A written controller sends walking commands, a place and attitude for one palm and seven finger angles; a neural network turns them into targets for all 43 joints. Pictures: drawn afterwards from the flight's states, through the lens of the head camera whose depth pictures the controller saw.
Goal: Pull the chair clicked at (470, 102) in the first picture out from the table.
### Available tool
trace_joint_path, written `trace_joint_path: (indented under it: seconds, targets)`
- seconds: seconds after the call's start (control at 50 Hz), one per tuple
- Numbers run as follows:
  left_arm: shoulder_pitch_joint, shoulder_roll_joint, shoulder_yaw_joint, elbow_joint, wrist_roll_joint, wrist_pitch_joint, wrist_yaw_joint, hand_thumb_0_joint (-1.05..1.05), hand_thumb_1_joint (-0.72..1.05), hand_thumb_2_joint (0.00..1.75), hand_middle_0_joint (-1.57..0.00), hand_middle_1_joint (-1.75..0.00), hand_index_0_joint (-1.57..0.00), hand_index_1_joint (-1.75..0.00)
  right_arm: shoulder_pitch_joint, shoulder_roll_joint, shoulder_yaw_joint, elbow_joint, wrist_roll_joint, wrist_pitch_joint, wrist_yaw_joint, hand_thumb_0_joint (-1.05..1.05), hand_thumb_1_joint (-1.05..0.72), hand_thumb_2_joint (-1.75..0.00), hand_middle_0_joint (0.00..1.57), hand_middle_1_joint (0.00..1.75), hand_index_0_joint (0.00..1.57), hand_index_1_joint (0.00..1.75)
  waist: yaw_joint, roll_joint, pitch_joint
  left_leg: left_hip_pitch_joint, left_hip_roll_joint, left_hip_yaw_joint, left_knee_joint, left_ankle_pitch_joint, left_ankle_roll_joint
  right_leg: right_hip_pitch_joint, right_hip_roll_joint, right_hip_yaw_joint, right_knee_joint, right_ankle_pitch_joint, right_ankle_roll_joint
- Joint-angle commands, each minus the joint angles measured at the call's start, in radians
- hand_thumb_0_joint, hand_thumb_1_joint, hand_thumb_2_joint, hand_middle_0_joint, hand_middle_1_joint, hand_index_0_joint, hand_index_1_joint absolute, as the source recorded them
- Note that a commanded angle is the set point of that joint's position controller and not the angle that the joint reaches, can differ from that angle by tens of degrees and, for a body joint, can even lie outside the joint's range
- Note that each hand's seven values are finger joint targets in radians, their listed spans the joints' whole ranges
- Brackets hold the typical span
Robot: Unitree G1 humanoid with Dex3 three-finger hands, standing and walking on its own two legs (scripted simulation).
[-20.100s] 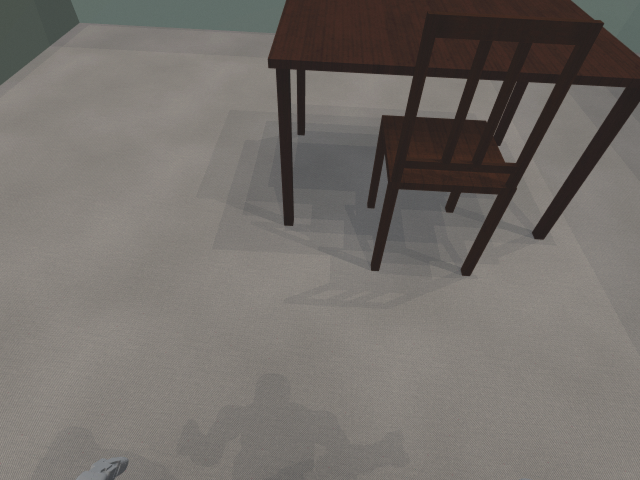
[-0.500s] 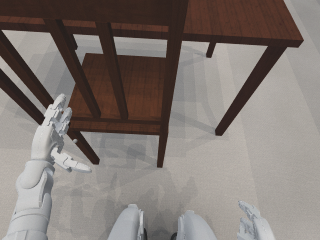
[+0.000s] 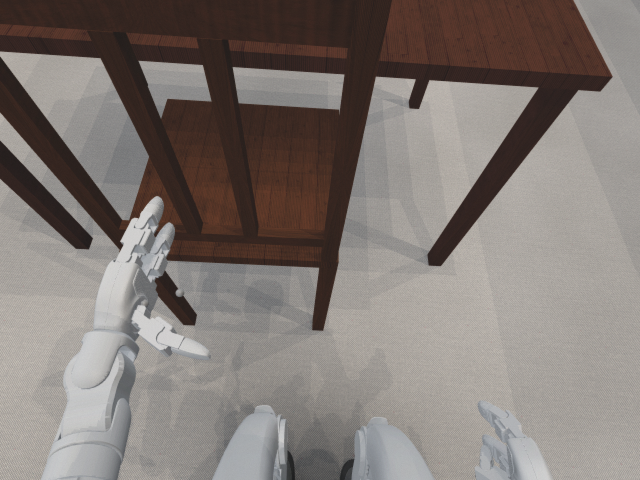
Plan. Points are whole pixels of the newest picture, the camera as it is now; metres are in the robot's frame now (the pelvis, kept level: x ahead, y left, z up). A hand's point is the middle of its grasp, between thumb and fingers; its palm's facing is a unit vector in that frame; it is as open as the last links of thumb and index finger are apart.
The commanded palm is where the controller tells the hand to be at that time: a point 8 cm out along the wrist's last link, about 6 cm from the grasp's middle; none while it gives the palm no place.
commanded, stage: push the fingers through the gap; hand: left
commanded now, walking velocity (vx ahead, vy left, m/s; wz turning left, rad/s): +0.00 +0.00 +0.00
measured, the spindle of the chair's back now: (163, 158) +0.49 +0.22 +0.06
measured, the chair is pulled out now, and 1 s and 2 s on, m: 0.00 0.00 0.00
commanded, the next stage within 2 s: hook a spindle and tug to test in 1.50 s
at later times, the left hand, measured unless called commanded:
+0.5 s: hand (170, 239) +0.39 +0.20 +0.02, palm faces +0.02 -1.00 -0.05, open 16.9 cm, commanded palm +0.38 +0.25 +0.01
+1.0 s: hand (183, 215) +0.44 +0.20 +0.01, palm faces +0.00 -1.00 -0.03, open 16.9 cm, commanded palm +0.42 +0.24 +0.01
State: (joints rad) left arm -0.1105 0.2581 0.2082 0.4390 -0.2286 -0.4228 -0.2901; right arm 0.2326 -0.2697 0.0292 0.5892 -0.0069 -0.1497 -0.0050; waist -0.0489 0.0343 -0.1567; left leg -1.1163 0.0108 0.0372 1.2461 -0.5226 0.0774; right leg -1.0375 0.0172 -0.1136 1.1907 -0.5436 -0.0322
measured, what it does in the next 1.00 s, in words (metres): stands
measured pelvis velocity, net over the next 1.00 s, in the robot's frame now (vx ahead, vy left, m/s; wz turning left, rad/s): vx -0.01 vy -0.01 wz -0.01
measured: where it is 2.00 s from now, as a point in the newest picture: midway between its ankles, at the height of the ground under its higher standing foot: outside the picture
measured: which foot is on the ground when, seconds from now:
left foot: down 0.00-1.00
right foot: down 0.00-1.00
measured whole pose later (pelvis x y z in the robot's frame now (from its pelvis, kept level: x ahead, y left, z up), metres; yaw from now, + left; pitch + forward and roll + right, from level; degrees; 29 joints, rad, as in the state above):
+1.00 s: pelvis -0.01 -0.01 -0.01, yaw -1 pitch +25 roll -4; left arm -0.58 0.40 0.36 0.89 -0.16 -0.45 -0.29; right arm 0.27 -0.28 0.04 0.64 -0.02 -0.07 0.01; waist -0.11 0.04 -0.15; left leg -1.22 0.03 0.03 1.30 -0.53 0.07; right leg -1.14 0.03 -0.12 1.24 -0.54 -0.05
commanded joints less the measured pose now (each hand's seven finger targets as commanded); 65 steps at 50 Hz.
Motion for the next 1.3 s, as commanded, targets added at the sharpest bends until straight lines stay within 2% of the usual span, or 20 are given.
trace_joint_path:
  seconds: [0.0,0.1,0.2,0.24,0.28,0.36,0.42,0.52,0.6,0.64,0.78,0.88,0.9,0.92,1.0,1.02,1.06,1.12,1.22,1.28]
  targets:
    - [-0.343,0.282,0.177,-0.206,0.023,-0.157,0.117,0.0,-0.5,0.3,-0.06,-0.08,-0.06,-0.08,0.027,-0.143,-0.059,-0.076,-0.012,-0.037,-0.009,0.0,-0.9,-0.9,0.2,0.3,0.2,0.3,0.0,0.097,-0.377,0.37,0.015,-0.154,-0.123,0.327,-0.081,0.011,0.009,0.069,-0.084,0.197,-0.011]
    - [-0.323,0.175,0.042,-0.098,0.035,-0.085,0.04,0.0,-0.5,0.3,-0.06,-0.08,-0.06,-0.08,0.041,-0.165,-0.064,-0.087,0.002,-0.02,0.002,0.0,-0.9,-0.9,0.2,0.3,0.2,0.3,-0.021,0.122,-0.417,0.432,0.025,-0.167,-0.143,0.327,-0.086,-0.002,0.007,0.063,-0.108,0.194,-0.013]
    - [-0.408,0.228,0.079,-0.056,-0.01,-0.007,-0.021,0.0,-0.5,0.3,-0.06,-0.08,-0.06,-0.08,0.055,-0.178,-0.062,-0.087,0.023,0.0,-0.02,0.0,-0.9,-0.9,0.2,0.3,0.2,0.3,-0.032,0.031,-0.408,0.38,0.02,-0.159,-0.148,0.295,-0.064,0.056,0.009,0.07,-0.142,0.203,-0.007]
    - [-0.454,0.277,0.139,-0.044,-0.016,-0.022,-0.001,0.0,-0.5,0.3,-0.06,-0.08,-0.06,-0.08,0.055,-0.172,-0.058,-0.077,0.02,0.002,-0.026,0.0,-0.9,-0.9,0.2,0.3,0.2,0.3,-0.025,0.007,-0.393,0.335,0.016,-0.146,-0.138,0.283,-0.058,0.078,0.009,0.078,-0.14,0.205,-0.005]
    - [-0.509,0.307,0.168,-0.078,-0.007,-0.061,0.03,0.0,-0.5,0.3,-0.06,-0.08,-0.06,-0.08,0.055,-0.166,-0.055,-0.075,0.01,-0.004,-0.025,0.0,-0.9,-0.9,0.2,0.3,0.2,0.3,-0.016,0.072,-0.416,0.355,0.013,-0.14,-0.127,0.31,-0.063,0.066,0.009,0.079,-0.123,0.214,-0.008]
    - [-0.495,0.292,0.157,-0.021,0.025,-0.107,0.059,0.0,-0.5,0.3,-0.06,-0.08,-0.06,-0.08,0.071,-0.158,-0.054,-0.061,-0.005,0.0,-0.008,0.0,-0.9,-0.9,0.2,0.3,0.2,0.3,-0.019,0.079,-0.428,0.373,0.015,-0.137,-0.117,0.361,-0.07,0.066,0.014,0.079,-0.11,0.252,-0.011]
    - [-0.512,0.256,0.11,0.045,0.039,-0.094,0.036,0.0,-0.5,0.3,-0.06,-0.08,-0.06,-0.08,0.085,-0.165,-0.057,-0.053,-0.002,0.009,0.001,0.0,-0.9,-0.9,0.2,0.3,0.2,0.3,-0.036,0.091,-0.419,0.373,0.018,-0.139,-0.117,0.354,-0.069,0.041,0.013,0.078,-0.111,0.245,-0.011]
    - [-0.559,0.301,0.147,0.119,0.021,-0.057,-0.004,0.0,-0.5,0.3,-0.06,-0.08,-0.06,-0.08,0.1,-0.176,-0.059,-0.056,0.009,0.028,-0.004,0.0,-0.9,-0.9,0.2,0.3,0.2,0.3,-0.039,0.041,-0.41,0.312,0.012,-0.123,-0.116,0.31,-0.054,0.09,0.013,0.092,-0.132,0.245,-0.009]
    - [-0.648,0.353,0.181,0.039,0.016,-0.094,0.008,0.0,-0.5,0.3,-0.06,-0.08,-0.06,-0.08,0.11,-0.176,-0.062,-0.049,0.002,0.024,-0.005,0.0,-0.9,-0.9,0.2,0.3,0.2,0.3,-0.034,0.115,-0.475,0.394,0.017,-0.135,-0.111,0.38,-0.064,0.071,0.013,0.09,-0.12,0.274,-0.011]
    - [-0.641,0.365,0.2,0.061,0.025,-0.108,0.024,0.0,-0.5,0.3,-0.06,-0.08,-0.06,-0.08,0.12,-0.174,-0.061,-0.04,-0.004,0.026,-0.002,0.0,-0.9,-0.9,0.2,0.3,0.2,0.3,-0.032,0.099,-0.481,0.393,0.017,-0.136,-0.105,0.403,-0.065,0.078,0.016,0.088,-0.114,0.291,-0.01]
    - [-0.678,0.309,0.146,0.211,0.048,-0.088,0.005,0.0,-0.5,0.3,-0.06,-0.08,-0.06,-0.08,0.133,-0.176,-0.059,-0.029,-0.002,0.042,0.008,0.0,-0.9,-0.9,0.2,0.3,0.2,0.3,-0.063,0.082,-0.425,0.33,0.017,-0.128,-0.1,0.336,-0.055,0.037,0.016,0.088,-0.113,0.249,-0.009]
    - [-0.805,0.346,0.159,0.238,0.045,-0.089,-0.003,0.0,-0.5,0.3,-0.06,-0.08,-0.06,-0.08,0.144,-0.184,-0.056,-0.025,0.0,0.053,0.004,0.0,-0.9,-0.9,0.2,0.3,0.2,0.3,-0.08,0.076,-0.424,0.317,0.018,-0.132,-0.094,0.303,-0.049,0.016,0.018,0.092,-0.118,0.22,-0.008]
    - [-0.811,0.397,0.203,0.238,0.049,-0.097,0.003,0.0,-0.5,0.3,-0.06,-0.08,-0.06,-0.08,0.149,-0.188,-0.058,-0.021,-0.003,0.054,0.003,0.0,-0.9,-0.9,0.2,0.3,0.2,0.3,-0.066,0.086,-0.447,0.322,0.019,-0.132,-0.091,0.31,-0.051,0.026,0.018,0.093,-0.114,0.22,-0.009]
    - [-0.853,0.39,0.19,0.209,0.049,-0.109,0.005,0.0,-0.5,0.3,-0.06,-0.08,-0.06,-0.08,0.15,-0.184,-0.056,-0.022,-0.006,0.053,0.004,0.0,-0.9,-0.9,0.2,0.3,0.2,0.3,-0.073,0.108,-0.473,0.343,0.017,-0.135,-0.087,0.334,-0.052,0.028,0.019,0.094,-0.109,0.238,-0.008]
    - [-0.87,0.448,0.237,0.246,0.066,-0.129,0.021,0.0,-0.5,0.3,-0.06,-0.08,-0.06,-0.08,0.163,-0.186,-0.052,-0.013,-0.015,0.059,0.006,0.0,-0.9,-0.9,0.2,0.3,0.2,0.3,-0.067,0.113,-0.502,0.348,0.019,-0.14,-0.073,0.369,-0.056,0.026,0.021,0.09,-0.091,0.258,-0.008]
    - [-0.881,0.415,0.209,0.27,0.069,-0.124,0.02,0.0,-0.5,0.3,-0.06,-0.08,-0.06,-0.08,0.161,-0.181,-0.051,-0.008,-0.016,0.06,0.009,0.0,-0.9,-0.9,0.2,0.3,0.2,0.3,-0.079,0.123,-0.487,0.339,0.017,-0.136,-0.07,0.356,-0.054,0.014,0.02,0.093,-0.096,0.25,-0.006]
    - [-0.888,0.427,0.218,0.322,0.076,-0.113,0.016,0.0,-0.5,0.3,-0.06,-0.08,-0.06,-0.08,0.171,-0.189,-0.051,-0.003,-0.015,0.068,0.009,0.0,-0.9,-0.9,0.2,0.3,0.2,0.3,-0.087,0.095,-0.464,0.309,0.021,-0.135,-0.068,0.336,-0.05,0.009,0.022,0.091,-0.096,0.238,-0.006]
    - [-0.825,0.421,0.217,0.34,0.076,-0.092,-0.005,0.0,-0.5,0.3,-0.06,-0.08,-0.06,-0.08,0.177,-0.192,-0.053,-0.018,-0.012,0.079,0.016,0.0,-0.9,-0.9,0.2,0.3,0.2,0.3,-0.065,0.125,-0.493,0.34,0.02,-0.136,-0.081,0.368,-0.055,0.018,0.02,0.088,-0.097,0.256,-0.011]
    - [-0.779,0.41,0.217,0.258,0.053,-0.081,-0.016,0.0,-0.5,0.3,-0.06,-0.08,-0.06,-0.08,0.178,-0.188,-0.059,-0.038,-0.008,0.095,0.025,0.0,-0.9,-0.9,0.2,0.3,0.2,0.3,-0.056,0.106,-0.534,0.364,0.02,-0.135,-0.087,0.431,-0.052,0.068,0.023,0.092,-0.107,0.322,-0.006]
    - [-0.773,0.431,0.243,0.264,0.049,-0.089,-0.002,0.0,-0.5,0.3,-0.06,-0.08,-0.06,-0.08,0.179,-0.187,-0.058,-0.032,-0.006,0.098,0.022,0.0,-0.9,-0.9,0.2,0.3,0.2,0.3,-0.065,0.06,-0.483,0.309,0.02,-0.126,-0.088,0.386,-0.046,0.079,0.027,0.095,-0.114,0.303,-0.003]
